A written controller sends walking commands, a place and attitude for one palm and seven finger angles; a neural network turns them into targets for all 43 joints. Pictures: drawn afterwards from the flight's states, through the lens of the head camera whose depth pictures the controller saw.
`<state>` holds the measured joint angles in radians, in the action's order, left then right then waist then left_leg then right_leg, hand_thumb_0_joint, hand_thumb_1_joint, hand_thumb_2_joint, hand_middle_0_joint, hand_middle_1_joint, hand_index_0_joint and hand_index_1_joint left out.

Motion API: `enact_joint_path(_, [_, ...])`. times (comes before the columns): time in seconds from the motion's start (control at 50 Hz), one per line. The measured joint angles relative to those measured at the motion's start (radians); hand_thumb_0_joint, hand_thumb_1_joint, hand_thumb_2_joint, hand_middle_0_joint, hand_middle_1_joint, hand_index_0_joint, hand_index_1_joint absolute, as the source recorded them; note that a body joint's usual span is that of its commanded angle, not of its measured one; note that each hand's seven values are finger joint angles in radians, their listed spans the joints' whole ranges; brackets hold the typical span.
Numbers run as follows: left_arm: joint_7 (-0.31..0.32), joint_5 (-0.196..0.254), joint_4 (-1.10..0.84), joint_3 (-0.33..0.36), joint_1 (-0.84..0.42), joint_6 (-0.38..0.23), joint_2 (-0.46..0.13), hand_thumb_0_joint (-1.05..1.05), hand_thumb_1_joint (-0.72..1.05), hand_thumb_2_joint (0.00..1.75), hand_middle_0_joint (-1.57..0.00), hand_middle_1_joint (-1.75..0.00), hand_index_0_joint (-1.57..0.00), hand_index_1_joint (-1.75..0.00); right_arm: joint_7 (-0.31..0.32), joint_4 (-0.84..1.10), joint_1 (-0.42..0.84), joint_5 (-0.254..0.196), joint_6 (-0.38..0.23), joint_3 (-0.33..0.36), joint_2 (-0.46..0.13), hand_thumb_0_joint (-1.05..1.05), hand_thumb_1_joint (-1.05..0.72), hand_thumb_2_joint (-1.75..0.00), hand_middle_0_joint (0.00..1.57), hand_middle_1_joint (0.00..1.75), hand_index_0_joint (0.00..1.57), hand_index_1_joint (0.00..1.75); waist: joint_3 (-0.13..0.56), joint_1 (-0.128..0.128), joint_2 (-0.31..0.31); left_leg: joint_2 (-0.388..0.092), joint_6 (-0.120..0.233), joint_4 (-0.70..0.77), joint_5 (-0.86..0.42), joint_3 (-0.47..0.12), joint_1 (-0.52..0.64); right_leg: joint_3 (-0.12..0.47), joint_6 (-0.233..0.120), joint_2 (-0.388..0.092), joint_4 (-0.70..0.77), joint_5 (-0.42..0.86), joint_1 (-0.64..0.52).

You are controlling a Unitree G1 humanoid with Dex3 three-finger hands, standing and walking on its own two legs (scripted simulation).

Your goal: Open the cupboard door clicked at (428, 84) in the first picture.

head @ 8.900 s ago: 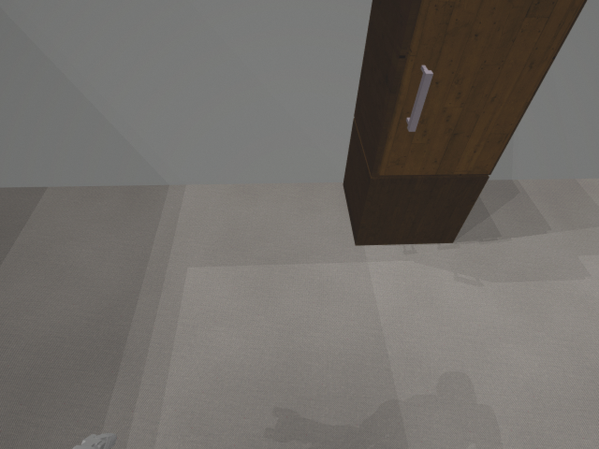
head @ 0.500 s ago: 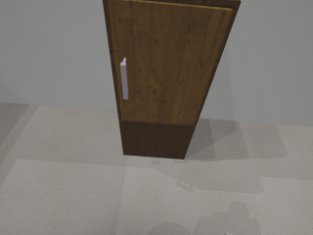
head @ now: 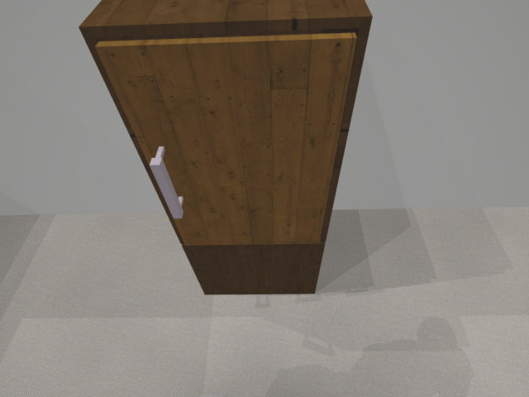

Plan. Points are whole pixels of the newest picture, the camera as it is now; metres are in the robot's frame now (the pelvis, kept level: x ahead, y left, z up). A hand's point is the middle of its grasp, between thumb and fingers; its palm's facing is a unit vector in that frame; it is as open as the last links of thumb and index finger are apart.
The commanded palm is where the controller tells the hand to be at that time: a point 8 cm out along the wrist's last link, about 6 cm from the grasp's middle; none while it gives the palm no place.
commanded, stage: come to a stop and stand still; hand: left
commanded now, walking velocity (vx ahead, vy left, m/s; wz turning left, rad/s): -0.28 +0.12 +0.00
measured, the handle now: (170, 184) +0.53 +0.24 -0.04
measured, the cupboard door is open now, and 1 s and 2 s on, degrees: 0 0 0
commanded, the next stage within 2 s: look again from close up in 1.06 s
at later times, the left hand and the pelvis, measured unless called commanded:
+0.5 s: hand out of the picture +0.02 +0.25 -0.17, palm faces +0.02 -0.98 -0.21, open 7.4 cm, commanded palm none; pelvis -0.01 +0.04 +0.01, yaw -1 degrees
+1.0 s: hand out of the picture -0.04 +0.14 -0.18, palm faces +0.01 -0.99 -0.16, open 7.4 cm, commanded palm none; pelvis -0.04 -0.01 +0.00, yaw -1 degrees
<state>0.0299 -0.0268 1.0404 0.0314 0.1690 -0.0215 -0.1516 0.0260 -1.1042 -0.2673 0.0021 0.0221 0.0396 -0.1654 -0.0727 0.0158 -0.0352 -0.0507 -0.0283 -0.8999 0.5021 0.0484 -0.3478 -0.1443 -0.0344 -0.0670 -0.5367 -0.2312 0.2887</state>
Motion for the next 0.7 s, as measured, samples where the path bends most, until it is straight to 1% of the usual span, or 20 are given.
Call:
enact_joint_path(0.06, [0.003, -0.001, -0.01, 0.003, -0.014, 0.021, -0.003, 0.0, 0.93, 0.9, -0.2, -0.3, -0.2, -0.3, -0.001, 0.033, 0.053, 0.004, 0.017, 0.006, -0.001, 0.01, -0.91, -0.9, 0.2, 0.3, 0.2, 0.3, -0.016, -0.012, 0.008, 0.017, -0.011, -0.002, -0.026, -0.004, -0.046, 0.001, 0.006, -0.009, 0.013, 0.002, -0.01])
enact_joint_path(0.12, [0.005, -0.005, -0.025, 0.01, -0.022, 0.035, -0.008, 0.0, 0.92, 0.9, -0.2, -0.3, -0.2, -0.3, -0.003, 0.063, 0.101, 0.005, 0.026, 0.017, -0.018, 0.01, -0.93, -0.9, 0.2, 0.3, 0.2, 0.3, -0.035, -0.024, 0.019, 0.03, -0.017, 0.022, -0.044, -0.005, -0.063, 0.005, 0.018, -0.018, 0.013, 0.003, -0.011])
enact_joint_path(0.16, [0.005, -0.006, -0.033, 0.015, -0.024, 0.042, -0.018, 0.0, 0.92, 0.9, -0.2, -0.3, -0.2, -0.3, -0.006, 0.083, 0.125, 0.005, 0.022, 0.02, -0.026, 0.01, -0.93, -0.9, 0.2, 0.3, 0.2, 0.3, -0.042, -0.027, 0.03, 0.031, -0.018, 0.089, -0.08, -0.002, -0.047, 0.006, 0.029, -0.023, 0.003, 0.0, -0.006])
enact_joint_path(0.18, [0.005, -0.005, -0.036, 0.018, -0.023, 0.046, -0.024, 0.0, 0.91, 0.9, -0.2, -0.3, -0.2, -0.3, -0.007, 0.093, 0.132, 0.005, 0.019, 0.02, -0.028, 0.01, -0.93, -0.9, 0.2, 0.3, 0.2, 0.3, -0.042, -0.026, 0.037, 0.03, -0.018, 0.144, -0.119, 0.001, -0.029, 0.005, 0.036, -0.026, -0.009, -0.005, -0.002])
enact_joint_path(0.2, [0.005, -0.003, -0.038, 0.021, -0.02, 0.05, -0.031, 0.0, 0.91, 0.9, -0.2, -0.3, -0.2, -0.3, -0.008, 0.101, 0.136, 0.006, 0.012, 0.02, -0.029, 0.01, -0.92, -0.9, 0.2, 0.3, 0.2, 0.3, -0.04, -0.025, 0.044, 0.027, -0.016, 0.222, -0.183, 0.007, 0.002, 0.005, 0.044, -0.028, -0.028, -0.014, 0.005])
enact_joint_path(0.22, [0.004, 0.0, -0.041, 0.023, -0.013, 0.055, -0.037, 0.0, 0.91, 0.9, -0.2, -0.3, -0.2, -0.3, -0.01, 0.111, 0.133, 0.008, 0.004, 0.019, -0.034, 0.01, -0.92, -0.9, 0.2, 0.3, 0.2, 0.3, -0.032, -0.024, 0.043, 0.016, -0.006, 0.299, -0.267, 0.007, 0.032, 0.002, 0.052, -0.026, -0.058, -0.03, 0.018])
enact_joint_path(0.24, [0.005, 0.004, -0.042, 0.025, -0.014, 0.062, -0.047, 0.0, 0.91, 0.9, -0.2, -0.3, -0.2, -0.3, -0.01, 0.116, 0.134, 0.012, -0.003, 0.019, -0.03, 0.01, -0.92, -0.9, 0.2, 0.3, 0.2, 0.3, -0.033, -0.023, 0.056, 0.021, 0.015, 0.298, -0.278, 0.011, 0.03, 0.013, 0.057, -0.028, -0.105, -0.087, 0.036])
enact_joint_path(0.28, [0.008, 0.007, -0.044, 0.03, -0.012, 0.075, -0.065, 0.0, 0.91, 0.9, -0.2, -0.3, -0.2, -0.3, -0.007, 0.124, 0.137, 0.018, -0.004, 0.01, -0.016, 0.01, -0.92, -0.9, 0.2, 0.3, 0.2, 0.3, -0.032, -0.029, 0.079, 0.026, 0.051, 0.283, -0.241, 0.021, 0.028, 0.08, 0.056, 0.001, -0.253, -0.232, 0.084])
enact_joint_path(0.3, [0.007, 0.007, -0.042, 0.033, -0.009, 0.079, -0.071, 0.0, 0.91, 0.9, -0.2, -0.3, -0.2, -0.3, -0.003, 0.127, 0.137, 0.021, -0.003, 0.004, -0.01, 0.01, -0.92, -0.9, 0.2, 0.3, 0.2, 0.3, -0.028, -0.03, 0.083, 0.024, 0.06, 0.295, -0.235, 0.023, 0.032, 0.108, 0.055, 0.021, -0.334, -0.255, 0.107])
enact_joint_path(0.34, [0.002, 0.005, -0.038, 0.036, 0.0, 0.078, -0.082, 0.0, 0.91, 0.9, -0.2, -0.3, -0.2, -0.3, 0.004, 0.129, 0.136, 0.023, -0.006, -0.005, 0.004, 0.01, -0.91, -0.9, 0.2, 0.3, 0.2, 0.3, -0.019, -0.03, 0.087, 0.023, 0.065, 0.337, -0.252, 0.023, 0.043, 0.14, 0.058, 0.049, -0.459, -0.243, 0.138])
enact_joint_path(0.4, [-0.006, 0.005, -0.032, 0.037, 0.025, 0.075, -0.091, 0.0, 0.91, 0.9, -0.2, -0.3, -0.19, -0.3, 0.009, 0.128, 0.133, 0.02, -0.013, -0.016, 0.023, 0.01, -0.91, -0.9, 0.2, 0.3, 0.2, 0.3, -0.002, -0.03, 0.09, 0.019, 0.066, 0.404, -0.295, 0.03, 0.06, 0.158, 0.071, 0.062, -0.532, -0.208, 0.141])
enact_joint_path(0.44, [-0.01, 0.005, -0.025, 0.036, 0.043, 0.078, -0.092, 0.0, 0.91, 0.9, -0.2, -0.3, -0.19, -0.3, 0.01, 0.126, 0.128, 0.019, -0.018, -0.019, 0.032, 0.01, -0.91, -0.9, 0.2, 0.3, 0.2, 0.3, 0.008, -0.028, 0.085, 0.014, 0.065, 0.436, -0.315, 0.034, 0.068, 0.156, 0.077, 0.059, -0.511, -0.206, 0.117])
enact_joint_path(0.48, [-0.014, 0.005, -0.015, 0.034, 0.057, 0.082, -0.089, 0.0, 0.91, 0.9, -0.2, -0.3, -0.19, -0.3, 0.011, 0.123, 0.121, 0.018, -0.021, -0.016, 0.037, 0.01, -0.91, -0.9, 0.2, 0.3, 0.2, 0.3, 0.016, -0.022, 0.077, 0.009, 0.063, 0.459, -0.33, 0.038, 0.075, 0.151, 0.081, 0.05, -0.455, -0.218, 0.082])
enact_joint_path(0.52, [-0.017, 0.005, -0.005, 0.029, 0.064, 0.086, -0.083, 0.0, 0.91, 0.9, -0.2, -0.3, -0.19, -0.3, 0.011, 0.117, 0.112, 0.019, -0.023, -0.01, 0.032, 0.0, -0.92, -0.9, 0.2, 0.3, 0.2, 0.3, 0.021, -0.011, 0.066, 0.003, 0.059, 0.472, -0.342, 0.039, 0.077, 0.141, 0.08, 0.041, -0.372, -0.239, 0.041])
enact_joint_path(0.58, [-0.018, 0.008, 0.006, 0.019, 0.061, 0.082, -0.069, 0.0, 0.91, 0.9, -0.2, -0.3, -0.19, -0.3, 0.005, 0.098, 0.093, 0.021, -0.019, -0.004, 0.017, 0.0, -0.92, -0.9, 0.2, 0.3, 0.2, 0.3, 0.026, 0.004, 0.051, -0.002, 0.049, 0.477, -0.358, 0.036, 0.073, 0.127, 0.069, 0.032, -0.22, -0.247, -0.023])
enact_joint_path(0.62, [-0.017, 0.01, 0.01, 0.013, 0.058, 0.072, -0.059, 0.0, 0.91, 0.9, -0.2, -0.3, -0.19, -0.3, 0.001, 0.078, 0.075, 0.02, -0.014, 0.001, 0.008, 0.0, -0.92, -0.9, 0.2, 0.3, 0.2, 0.3, 0.032, 0.009, 0.045, -0.003, 0.039, 0.471, -0.365, 0.034, 0.064, 0.115, 0.059, 0.029, -0.101, -0.194, -0.07])
enact_joint_path(0.66, [-0.014, 0.009, 0.01, 0.006, 0.064, 0.054, -0.054, 0.0, 0.91, 0.9, -0.2, -0.3, -0.19, -0.3, -0.002, 0.059, 0.051, 0.014, -0.008, 0.005, 0.003, 0.0, -0.91, -0.9, 0.2, 0.3, 0.2, 0.3, 0.042, 0.007, 0.054, 0.007, 0.024, 0.445, -0.361, 0.039, 0.048, 0.114, 0.045, 0.018, 0.057, -0.096, -0.129])
enact_joint_path(0.68, [-0.01, 0.008, 0.019, 0.002, 0.062, 0.046, -0.042, 0.0, 0.91, 0.9, -0.2, -0.3, -0.19, -0.3, -0.003, 0.046, 0.043, 0.01, -0.003, 0.007, -0.004, 0.0, -0.91, -0.9, 0.2, 0.3, 0.2, 0.3, 0.038, 0.008, 0.039, 0.0, 0.017, 0.427, -0.355, 0.033, 0.044, 0.11, 0.041, 0.025, 0.067, -0.058, -0.135])
enact_joint_path(0.7, [-0.009, 0.008, 0.028, -0.005, 0.064, 0.043, -0.029, 0.0, 0.91, 0.9, -0.2, -0.3, -0.19, -0.3, -0.004, 0.033, 0.031, 0.008, 0.004, 0.008, -0.012, 0.0, -0.91, -0.9, 0.2, 0.3, 0.2, 0.3, 0.04, 0.013, 0.022, -0.005, 0.011, 0.419, -0.333, 0.02, 0.048, 0.101, 0.039, 0.034, 0.061, -0.054, -0.14])
